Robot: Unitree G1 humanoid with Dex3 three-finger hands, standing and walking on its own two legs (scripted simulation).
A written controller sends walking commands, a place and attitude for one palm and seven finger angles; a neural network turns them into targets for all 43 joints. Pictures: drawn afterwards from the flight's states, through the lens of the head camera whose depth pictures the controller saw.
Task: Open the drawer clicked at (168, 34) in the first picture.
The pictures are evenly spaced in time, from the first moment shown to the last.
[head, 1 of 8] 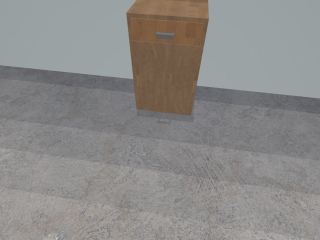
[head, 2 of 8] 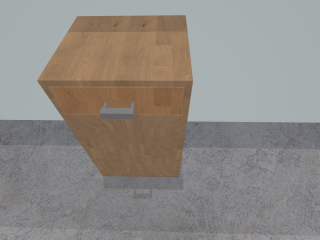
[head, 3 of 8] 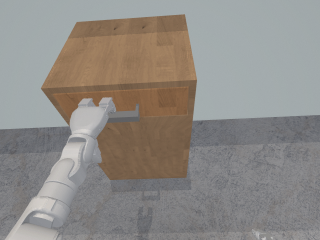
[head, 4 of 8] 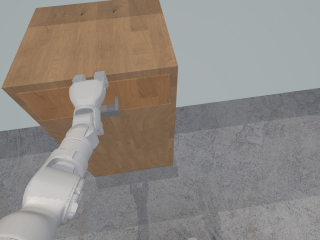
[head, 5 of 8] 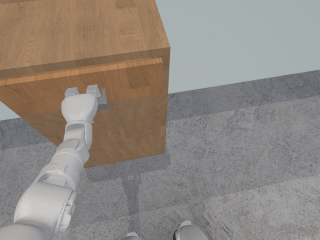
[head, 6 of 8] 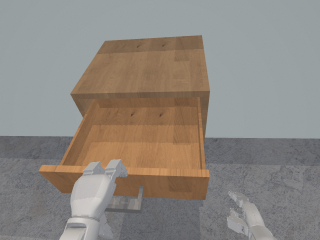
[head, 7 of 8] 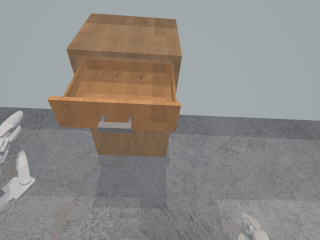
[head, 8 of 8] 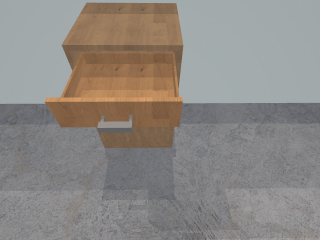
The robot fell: no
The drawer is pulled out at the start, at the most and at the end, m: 0.00 0.30 0.30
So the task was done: yes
